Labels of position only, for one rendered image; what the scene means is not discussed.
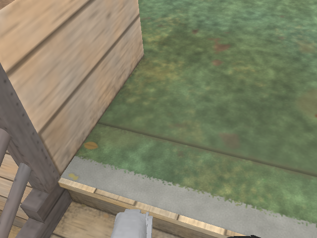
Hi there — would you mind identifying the left robot thigh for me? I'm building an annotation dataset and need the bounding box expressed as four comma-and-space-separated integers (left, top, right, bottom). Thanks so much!
110, 208, 154, 238

